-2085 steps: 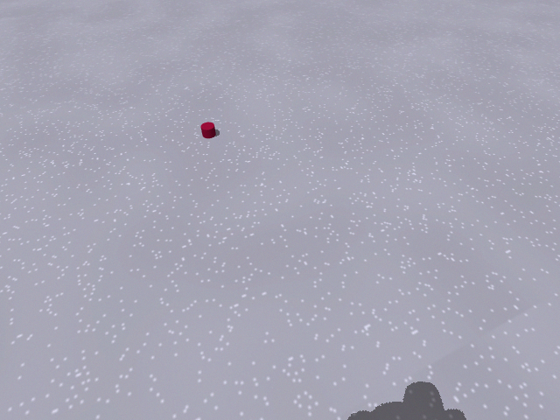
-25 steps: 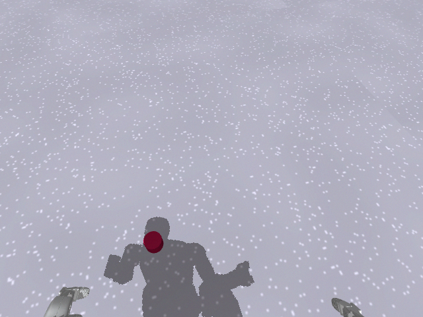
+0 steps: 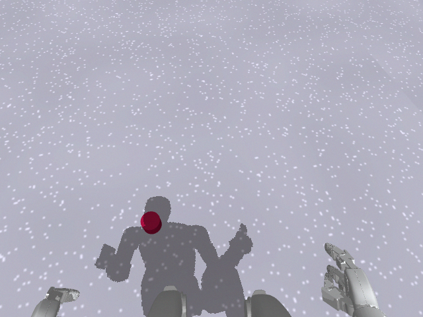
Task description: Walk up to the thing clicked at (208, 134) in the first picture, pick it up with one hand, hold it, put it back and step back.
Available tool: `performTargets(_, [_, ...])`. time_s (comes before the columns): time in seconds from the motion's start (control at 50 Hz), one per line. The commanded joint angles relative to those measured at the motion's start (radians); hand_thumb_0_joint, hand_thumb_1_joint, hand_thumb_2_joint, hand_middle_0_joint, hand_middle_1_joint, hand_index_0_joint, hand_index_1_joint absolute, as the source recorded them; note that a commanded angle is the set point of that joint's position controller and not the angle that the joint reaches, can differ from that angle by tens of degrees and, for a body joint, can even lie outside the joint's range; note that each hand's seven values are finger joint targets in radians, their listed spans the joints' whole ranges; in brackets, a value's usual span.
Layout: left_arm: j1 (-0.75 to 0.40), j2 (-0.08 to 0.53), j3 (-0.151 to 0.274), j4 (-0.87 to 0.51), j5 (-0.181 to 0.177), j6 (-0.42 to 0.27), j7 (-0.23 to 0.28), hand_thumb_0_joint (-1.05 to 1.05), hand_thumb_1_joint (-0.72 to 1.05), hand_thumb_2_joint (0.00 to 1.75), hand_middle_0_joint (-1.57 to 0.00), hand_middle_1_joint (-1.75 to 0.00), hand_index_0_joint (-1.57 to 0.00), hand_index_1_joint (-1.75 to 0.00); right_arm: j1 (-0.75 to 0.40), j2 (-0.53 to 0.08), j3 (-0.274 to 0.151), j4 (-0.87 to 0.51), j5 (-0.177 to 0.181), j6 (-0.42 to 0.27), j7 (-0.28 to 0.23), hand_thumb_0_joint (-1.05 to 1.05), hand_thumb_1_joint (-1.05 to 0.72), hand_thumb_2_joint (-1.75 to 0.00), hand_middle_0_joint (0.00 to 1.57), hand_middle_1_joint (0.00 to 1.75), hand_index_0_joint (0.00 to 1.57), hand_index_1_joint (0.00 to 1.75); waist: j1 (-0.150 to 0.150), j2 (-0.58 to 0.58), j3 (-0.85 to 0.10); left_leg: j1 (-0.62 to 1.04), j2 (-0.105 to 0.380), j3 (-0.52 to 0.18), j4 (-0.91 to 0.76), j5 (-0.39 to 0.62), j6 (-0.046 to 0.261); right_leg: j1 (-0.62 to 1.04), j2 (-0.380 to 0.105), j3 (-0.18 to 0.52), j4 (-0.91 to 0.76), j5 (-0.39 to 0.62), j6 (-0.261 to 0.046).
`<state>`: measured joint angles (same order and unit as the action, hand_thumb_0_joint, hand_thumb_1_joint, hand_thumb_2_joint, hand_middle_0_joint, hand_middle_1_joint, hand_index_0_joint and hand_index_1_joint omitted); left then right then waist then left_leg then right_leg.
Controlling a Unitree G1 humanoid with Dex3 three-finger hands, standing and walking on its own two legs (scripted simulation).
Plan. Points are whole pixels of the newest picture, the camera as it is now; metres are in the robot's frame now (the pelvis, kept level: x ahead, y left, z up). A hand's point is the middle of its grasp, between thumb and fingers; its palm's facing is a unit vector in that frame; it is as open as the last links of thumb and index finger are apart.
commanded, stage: rise first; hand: left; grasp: from above
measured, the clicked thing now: (151, 222) +0.50 +0.24 -0.66
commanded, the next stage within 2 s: none
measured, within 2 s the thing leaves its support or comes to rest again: neither
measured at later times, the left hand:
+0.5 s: hand (99, 272) +0.26 +0.31 -0.33, palm faces -0.46 -0.44 -0.77, open 14.0 cm
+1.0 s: hand (117, 241) +0.37 +0.31 -0.45, palm faces -0.48 -0.08 -0.87, open 14.1 cm
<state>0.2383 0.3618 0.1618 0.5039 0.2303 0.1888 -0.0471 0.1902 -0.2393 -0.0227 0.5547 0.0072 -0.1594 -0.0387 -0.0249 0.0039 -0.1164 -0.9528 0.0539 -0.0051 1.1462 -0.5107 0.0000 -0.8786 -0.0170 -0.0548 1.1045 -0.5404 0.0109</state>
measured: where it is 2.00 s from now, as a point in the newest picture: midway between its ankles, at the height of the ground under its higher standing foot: outside the picture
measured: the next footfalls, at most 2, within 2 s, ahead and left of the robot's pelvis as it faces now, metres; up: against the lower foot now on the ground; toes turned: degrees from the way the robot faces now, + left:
none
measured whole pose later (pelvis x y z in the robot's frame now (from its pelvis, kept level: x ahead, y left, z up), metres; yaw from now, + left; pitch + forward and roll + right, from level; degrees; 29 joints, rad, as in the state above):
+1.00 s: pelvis -0.09 +0.00 -0.31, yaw -7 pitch +34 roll -7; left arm -0.85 0.85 0.19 1.30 1.19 -0.35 0.21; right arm 0.17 -0.28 0.02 0.75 -0.10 -0.01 0.09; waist -0.16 -0.01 -0.06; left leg -2.23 0.08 -0.11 2.25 -0.62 0.02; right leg -2.12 0.00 -0.09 2.20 -0.68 0.01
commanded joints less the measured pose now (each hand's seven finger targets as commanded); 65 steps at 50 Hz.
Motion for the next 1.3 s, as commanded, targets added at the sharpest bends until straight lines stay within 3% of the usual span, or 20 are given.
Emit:
performTargets(0.0, [-0.084,0.215,0.075,-0.107,0.046,-0.045,0.026,0.0,-0.5,0.95,-0.04,-1.11,-0.05,-1.1,0.018,-0.153,-0.061,-0.106,-0.006,-0.056,-0.011,0.0,-0.85,-0.89,0.2,0.3,0.2,0.3,-0.031,0.066,-0.222,0.142,-0.029,-0.014,-0.057,0.272,0.017,-0.019,0.031,0.017,-0.057,0.251,-0.032])
performTargets(0.04, [-0.147,0.23,0.076,-0.063,0.088,-0.084,0.031,0.0,-0.51,0.96,-0.04,-1.11,-0.05,-1.1,0.002,-0.154,-0.063,-0.099,-0.01,-0.068,-0.005,0.0,-0.84,-0.88,0.2,0.3,0.2,0.3,-0.023,0.076,-0.21,0.068,-0.032,-0.015,-0.002,0.205,0.017,-0.111,0.031,0.021,0.009,0.19,-0.035])
performTargets(0.1, [-0.205,0.233,0.058,0.003,0.153,-0.159,0.029,0.0,-0.52,0.97,-0.04,-1.11,-0.05,-1.11,0.006,-0.179,-0.075,-0.071,-0.014,-0.081,0.013,0.0,-0.84,-0.88,0.2,0.3,0.2,0.3,-0.016,0.101,-0.295,0.018,-0.028,-0.032,0.091,0.249,0.01,-0.238,0.031,0.016,0.143,0.192,-0.041])
performTargets(0.16, [-0.305,0.291,0.073,0.027,0.228,-0.237,0.04,0.0,-0.55,0.99,-0.04,-1.12,-0.04,-1.12,-0.006,-0.193,-0.081,-0.058,-0.007,-0.089,0.029,0.0,-0.85,-0.89,0.2,0.3,0.2,0.3,-0.011,0.096,-0.375,-0.073,-0.029,-0.044,0.182,0.202,0.012,-0.342,0.031,0.022,0.241,0.162,-0.041])
performTargets(0.22, [-0.344,0.342,0.094,0.076,0.298,-0.294,0.056,0.0,-0.54,0.98,-0.04,-1.14,-0.05,-1.13,-0.013,-0.212,-0.084,-0.033,-0.006,-0.081,0.044,0.0,-0.86,-0.89,0.2,0.3,0.2,0.3,0.013,0.126,-0.455,-0.121,-0.027,-0.06,0.264,0.245,0.005,-0.449,0.028,0.021,0.351,0.177,-0.045])
performTargets(0.28, [-0.437,0.402,0.116,0.109,0.372,-0.326,0.082,0.0,-0.55,1.0,-0.04,-1.14,-0.04,-1.13,-0.011,-0.224,-0.095,-0.017,-0.004,-0.061,0.055,0.0,-0.86,-0.89,0.2,0.3,0.2,0.3,0.022,0.12,-0.526,-0.189,-0.028,-0.056,0.352,0.241,0.011,-0.525,0.03,0.019,0.417,0.177,-0.045])
performTargets(0.38, [-0.655,0.487,0.119,0.194,0.475,-0.364,0.12,0.0,-0.58,1.02,-0.06,-1.12,-0.05,-1.12,0.02,-0.228,-0.1,0.025,-0.015,-0.026,0.07,0.0,-0.89,-0.9,0.2,0.3,0.2,0.3,0.008,0.081,-0.644,-0.331,-0.032,-0.028,0.509,0.198,0.03,-0.574,0.037,0.022,0.49,0.167,-0.037])
performTargets(0.44, [-0.793,0.544,0.116,0.253,0.533,-0.391,0.134,0.0,-0.57,1.01,-0.05,-1.13,-0.06,-1.13,0.043,-0.229,-0.099,0.055,-0.023,-0.009,0.077,0.0,-0.89,-0.9,0.2,0.3,0.2,0.3,0.002,0.078,-0.659,-0.411,-0.03,-0.025,0.57,0.149,0.032,-0.624,0.038,0.015,0.534,0.129,-0.037])
performTargets(0.48, [-0.879,0.569,0.099,0.32,0.579,-0.41,0.139,0.0,-0.55,1.02,-0.04,-1.12,-0.05,-1.12,0.056,-0.232,-0.096,0.07,-0.029,0.003,0.08,0.0,-0.87,-0.9,0.2,0.3,0.2,0.3,-0.019,0.06,-0.661,-0.477,-0.028,-0.024,0.614,0.091,0.035,-0.653,0.042,0.01,0.556,0.092,-0.035])
performTargets(0.6, [-1.093,0.667,0.095,0.446,0.698,-0.471,0.178,0.0,-0.54,1.03,-0.04,-1.11,-0.04,-1.11,0.076,-0.246,-0.077,0.096,-0.046,0.04,0.09,0.0,-0.85,-0.89,0.2,0.3,0.2,0.3,-0.038,0.127,-0.625,-0.565,-0.02,-0.056,0.663,-0.081,0.027,-0.822,0.045,-0.027,0.655,-0.058,-0.044])
performTargets(0.8, [-1.275,0.803,0.111,0.598,0.873,-0.524,0.256,0.0,-0.55,1.02,-0.05,-1.05,-0.05,-1.05,0.11,-0.262,-0.045,0.132,-0.086,0.113,0.108,0.0,-0.87,-0.9,0.2,0.3,0.2,0.3,-0.074,0.203,-0.604,-0.669,-0.021,-0.07,0.776,-0.11,0.026,-0.972,0.052,-0.064,0.79,-0.086,-0.05])
performTargets(0.9, [-1.357,0.805,0.081,0.633,0.932,-0.539,0.293,0.0,-0.55,1.02,-0.06,-1.03,-0.06,-1.03,0.118,-0.267,-0.035,0.156,-0.109,0.137,0.116,0.0,-0.89,-0.9,0.2,0.3,0.2,0.3,-0.103,0.251,-0.586,-0.676,-0.019,-0.079,0.827,-0.083,0.022,-1.039,0.051,-0.075,0.846,-0.056,-0.051])
performTargets(0.96, [-1.422,0.854,0.085,0.632,0.969,-0.547,0.312,0.0,-0.56,1.01,-0.06,-1.02,-0.06,-1.02,0.127,-0.278,-0.026,0.164,-0.123,0.149,0.118,0.0,-0.9,-0.9,0.2,0.3,0.2,0.3,-0.119,0.274,-0.61,-0.687,-0.018,-0.08,0.866,-0.062,0.022,-1.046,0.053,-0.082,0.869,-0.034,-0.05])
performTargets(1.04, [-1.421,0.856,0.073,0.686,1.007,-0.552,0.328,0.0,-0.56,1.01,-0.06,-1.02,-0.06,-1.02,0.131,-0.278,-0.011,0.172,-0.146,0.166,0.126,0.0,-0.91,-0.91,0.2,0.3,0.2,0.3,-0.132,0.282,-0.614,-0.697,-0.016,-0.076,0.913,-0.002,0.025,-1.043,0.06,-0.089,0.894,0.007,-0.046])
performTargets(1.08, [-1.401,0.873,0.083,0.711,1.023,-0.552,0.339,0.0,-0.57,1.01,-0.06,-1.01,-0.06,-1.01,0.133,-0.283,-0.007,0.178,-0.151,0.172,0.127,0.0,-0.91,-0.91,0.2,0.3,0.2,0.3,-0.125,0.265,-0.602,-0.699,-0.014,-0.083,0.922,0.004,0.026,-1.048,0.062,-0.096,0.901,0.01,-0.045])
performTargets(1.12, [-1.447,0.891,0.077,0.695,1.04,-0.559,0.346,0.0,-0.57,1.01,-0.06,-1.01,-0.06,-1.01,0.127,-0.285,0.0,0.173,-0.16,0.178,0.13,0.0,-0.91,-0.91,0.2,0.3,0.2,0.3,-0.14,0.296,-0.61,-0.701,-0.011,-0.085,0.938,0.008,0.025,-1.058,0.068,-0.102,0.919,0.014,-0.046])
performTargets(1.28, [-1.479,0.904,0.076,0.732,1.045,-0.543,0.372,0.0,-0.58,1.02,-0.05,-1.02,-0.05,-1.02,0.122,-0.288,0.022,0.179,-0.181,0.186,0.135,0.0,-0.91,-0.91,0.2,0.3,0.2,0.3,-0.159,0.291,-0.6,-0.736,-0.004,-0.079,0.997,0.045,0.034,-1.055,0.078,-0.11,0.938,0.052,-0.038])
